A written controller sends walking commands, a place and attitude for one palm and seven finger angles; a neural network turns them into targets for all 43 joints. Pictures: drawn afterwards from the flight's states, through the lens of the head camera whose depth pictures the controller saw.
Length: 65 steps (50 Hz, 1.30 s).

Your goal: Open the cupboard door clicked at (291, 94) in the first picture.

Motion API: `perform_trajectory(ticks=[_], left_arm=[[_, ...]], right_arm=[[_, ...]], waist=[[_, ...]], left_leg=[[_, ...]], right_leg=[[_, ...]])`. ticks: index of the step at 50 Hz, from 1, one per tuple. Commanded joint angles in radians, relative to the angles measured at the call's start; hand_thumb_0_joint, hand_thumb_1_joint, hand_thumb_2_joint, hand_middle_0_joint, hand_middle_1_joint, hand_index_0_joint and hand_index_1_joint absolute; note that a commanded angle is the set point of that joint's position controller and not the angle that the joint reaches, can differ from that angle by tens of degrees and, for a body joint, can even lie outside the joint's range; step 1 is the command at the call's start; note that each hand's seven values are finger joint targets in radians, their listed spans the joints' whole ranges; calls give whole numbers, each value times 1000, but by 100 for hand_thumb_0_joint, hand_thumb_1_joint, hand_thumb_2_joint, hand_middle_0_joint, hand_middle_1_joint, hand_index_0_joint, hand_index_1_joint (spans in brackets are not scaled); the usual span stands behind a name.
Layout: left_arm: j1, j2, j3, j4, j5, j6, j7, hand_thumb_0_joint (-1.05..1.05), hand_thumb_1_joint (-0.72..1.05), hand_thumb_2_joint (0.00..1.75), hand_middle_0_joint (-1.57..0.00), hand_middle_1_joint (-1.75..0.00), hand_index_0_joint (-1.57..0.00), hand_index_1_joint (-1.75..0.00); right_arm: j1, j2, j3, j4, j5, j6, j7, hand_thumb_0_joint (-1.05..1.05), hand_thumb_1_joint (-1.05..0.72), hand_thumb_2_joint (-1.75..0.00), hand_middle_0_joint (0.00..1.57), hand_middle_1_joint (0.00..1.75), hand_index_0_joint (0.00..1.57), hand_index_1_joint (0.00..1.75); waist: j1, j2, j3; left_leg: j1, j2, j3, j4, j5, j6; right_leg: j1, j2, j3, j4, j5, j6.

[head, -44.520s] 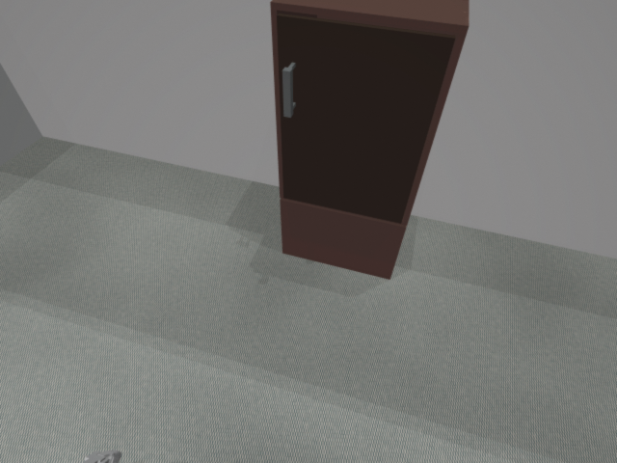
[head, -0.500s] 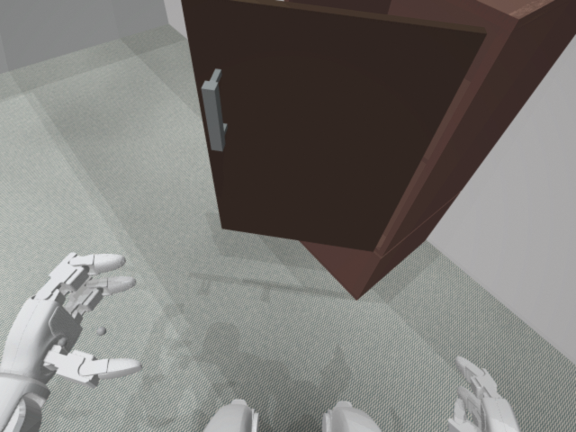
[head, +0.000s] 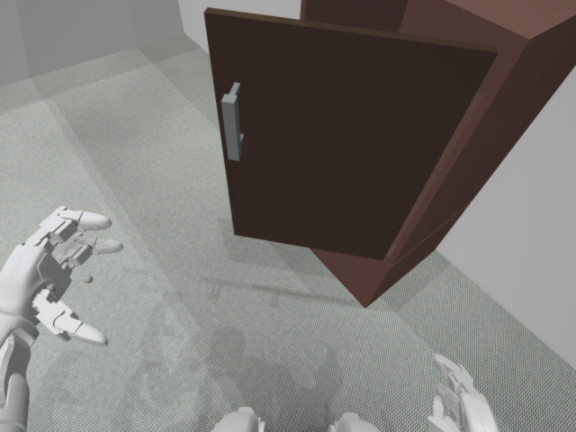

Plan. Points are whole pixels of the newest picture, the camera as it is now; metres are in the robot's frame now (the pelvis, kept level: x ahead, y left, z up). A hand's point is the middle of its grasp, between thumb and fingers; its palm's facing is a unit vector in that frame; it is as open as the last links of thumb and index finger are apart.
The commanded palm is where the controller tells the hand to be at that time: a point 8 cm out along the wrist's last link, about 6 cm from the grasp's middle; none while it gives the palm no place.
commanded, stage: raise the hand with hooked fingers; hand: left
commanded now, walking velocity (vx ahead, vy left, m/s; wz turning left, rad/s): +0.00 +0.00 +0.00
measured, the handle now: (235, 122) +0.60 +0.14 +0.06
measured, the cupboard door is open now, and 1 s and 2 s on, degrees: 42 42 42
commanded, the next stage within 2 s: move the hooked fingers beside the handle in 0.52 s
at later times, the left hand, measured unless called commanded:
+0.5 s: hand (103, 271) +0.29 +0.25 +0.07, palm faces -0.07 -1.00 -0.04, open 13.9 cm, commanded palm +0.26 +0.30 +0.07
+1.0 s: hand (139, 221) +0.37 +0.24 +0.07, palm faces -0.11 -0.99 -0.01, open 13.9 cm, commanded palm +0.35 +0.29 +0.07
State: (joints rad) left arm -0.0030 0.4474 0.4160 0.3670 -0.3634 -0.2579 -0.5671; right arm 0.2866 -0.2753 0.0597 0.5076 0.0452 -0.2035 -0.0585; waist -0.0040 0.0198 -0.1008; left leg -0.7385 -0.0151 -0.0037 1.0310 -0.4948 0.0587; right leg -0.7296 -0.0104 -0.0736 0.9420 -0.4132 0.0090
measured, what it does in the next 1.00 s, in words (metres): stands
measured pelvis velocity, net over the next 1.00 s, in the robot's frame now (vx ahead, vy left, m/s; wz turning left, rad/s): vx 0.00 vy -0.02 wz -0.02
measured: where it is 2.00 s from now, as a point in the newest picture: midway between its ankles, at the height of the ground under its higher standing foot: outside the picture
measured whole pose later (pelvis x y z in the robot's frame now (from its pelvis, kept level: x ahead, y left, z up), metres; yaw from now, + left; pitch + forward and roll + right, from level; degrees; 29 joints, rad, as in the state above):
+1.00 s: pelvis +0.00 -0.02 +0.00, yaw -1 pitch +14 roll -2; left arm -0.36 0.49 0.41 0.69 -0.30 -0.28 -0.57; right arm 0.31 -0.29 0.05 0.54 0.05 -0.14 -0.07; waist -0.05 0.01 -0.10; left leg -0.80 0.00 0.00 1.03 -0.49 0.04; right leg -0.80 0.01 -0.07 0.96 -0.41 -0.01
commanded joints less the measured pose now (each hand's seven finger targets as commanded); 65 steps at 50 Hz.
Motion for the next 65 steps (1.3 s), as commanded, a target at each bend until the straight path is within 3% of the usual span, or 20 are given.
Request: perform_trajectory(ticks=[1,6,8,11,15,21,24,31,36,39,45,47,49,52,54,56,57,58,64,65], left_arm=[[-229,289,119,-167,-31,-67,-26,0,-50,30,-30,-120,-30,-120],[-157,245,99,-122,-44,-56,-45,0,-50,30,-30,-120,-30,-120],[-167,258,107,-141,-42,-59,-39,0,-50,30,-30,-120,-30,-120],[-166,261,120,-123,-47,-67,-32,0,-50,30,-30,-120,-30,-120],[-213,296,136,-183,-42,-95,-21,0,-50,30,-30,-120,-30,-120],[-184,268,120,-147,-46,-93,-21,0,-50,30,-30,-120,-30,-120],[-210,283,121,-161,-44,-92,-21,0,-50,30,-30,-120,-30,-120],[-201,266,116,-130,-49,-83,-32,0,-50,30,-30,-120,-30,-120],[-422,271,68,-55,-20,-88,-27,0,-50,30,-30,-120,-30,-120],[-552,269,28,-22,3,-87,-23,0,-50,30,-30,-120,-30,-120],[-623,348,84,100,33,-86,-11,0,-50,30,-30,-120,-30,-120],[-601,334,76,110,38,-87,-5,0,-50,30,-30,-120,-30,-120],[-606,343,90,161,37,-81,2,0,-50,30,-30,-120,-30,-120],[-632,358,100,230,49,-75,9,0,-50,30,-30,-120,-30,-120],[-679,385,114,233,57,-94,14,0,-50,30,-30,-120,-30,-120],[-711,368,100,221,58,-114,10,0,-50,30,-30,-120,-30,-120],[-725,370,96,230,61,-121,8,0,-50,30,-30,-120,-30,-120],[-760,376,94,237,65,-128,8,0,-50,30,-30,-120,-30,-120],[-859,411,100,328,77,-143,-8,0,-50,30,-30,-120,-30,-120],[-892,408,89,332,87,-145,-10,0,-50,30,-30,-120,-30,-120]], right_arm=[[2,-175,-87,-127,6,-51,-17,0,-90,-90,20,30,20,30],[12,-175,-95,-136,6,-49,-3,0,-90,-90,20,30,20,30],[11,-178,-98,-140,5,-46,1,0,-90,-90,20,30,20,30],[17,-176,-98,-145,3,-38,2,0,-90,-90,20,30,20,30],[13,-171,-95,-145,1,-37,0,0,-90,-90,20,30,20,30],[6,-166,-91,-139,6,-38,-7,0,-90,-90,20,30,20,30],[2,-168,-89,-136,5,-40,-10,0,-90,-90,20,30,20,30],[-2,-164,-87,-142,8,-37,-15,0,-90,-90,20,30,20,30],[14,-173,-80,-102,9,-31,-31,0,-90,-90,20,30,20,30],[21,-175,-78,-88,8,-27,-39,0,-90,-90,20,30,20,30],[46,-178,-77,-78,5,4,-32,0,-90,-90,20,30,20,30],[54,-175,-80,-84,5,16,-22,0,-90,-90,20,30,20,30],[71,-179,-83,-80,2,28,-16,0,-90,-90,20,30,20,30],[86,-185,-84,-78,2,53,-11,0,-90,-90,20,30,20,30],[98,-189,-88,-77,0,63,-9,0,-90,-90,20,30,20,30],[111,-187,-94,-72,0,72,-6,0,-90,-90,20,30,20,30],[115,-187,-93,-66,0,77,-5,0,-90,-90,20,30,20,30],[122,-189,-94,-57,0,83,-6,0,-90,-90,20,30,20,30],[152,-196,-95,-27,-4,112,-7,0,-90,-90,20,30,20,30],[158,-194,-95,-20,-5,116,-5,0,-90,-90,20,30,20,30]], waist=[[-3,109,-260],[3,74,-255],[5,90,-257],[-1,51,-244],[3,114,-283],[-9,77,-244],[-8,96,-237],[-10,47,-249],[-49,74,-209],[-58,87,-224],[-32,97,-326],[-24,117,-352],[-27,64,-345],[-39,38,-309],[-38,44,-327],[-48,61,-373],[-51,85,-375],[-63,71,-373],[-75,88,-385],[-78,123,-404]], left_leg=[[218,25,-84,-218,363,-77],[203,22,-71,-214,421,-74],[186,18,-61,-211,402,-69],[159,15,-51,-208,358,-60],[174,13,-46,-207,343,-56],[138,12,-38,-204,288,-46],[135,11,-40,-201,289,-45],[109,10,-30,-190,270,-38],[100,16,-40,-182,200,-39],[108,16,-47,-179,185,-37],[121,16,-43,-173,269,-42],[136,18,-41,-175,321,-46],[111,19,-38,-164,352,-43],[57,20,-21,-165,320,-38],[57,20,-26,-160,332,-38],[95,23,-24,-156,360,-38],[106,24,-25,-155,366,-39],[108,26,-27,-152,369,-38],[117,31,-37,-136,420,-39],[150,35,-40,-136,439,-43]], right_leg=[[92,47,-3,-98,146,-52],[110,47,-4,-101,196,-48],[116,43,2,-102,197,-46],[125,47,9,-110,183,-46],[144,45,19,-107,174,-50],[145,43,29,-121,153,-42],[149,43,33,-121,154,-48],[165,40,46,-128,153,-39],[85,40,44,-121,84,-40],[67,37,47,-114,71,-46],[117,34,50,-92,149,-47],[122,33,45,-83,195,-46],[142,38,43,-78,234,-46],[134,36,50,-84,230,-37],[139,39,50,-74,235,-43],[132,41,54,-75,259,-37],[121,41,53,-75,259,-38],[110,42,51,-74,258,-37],[84,48,47,-60,284,-42],[63,48,46,-60,284,-41]])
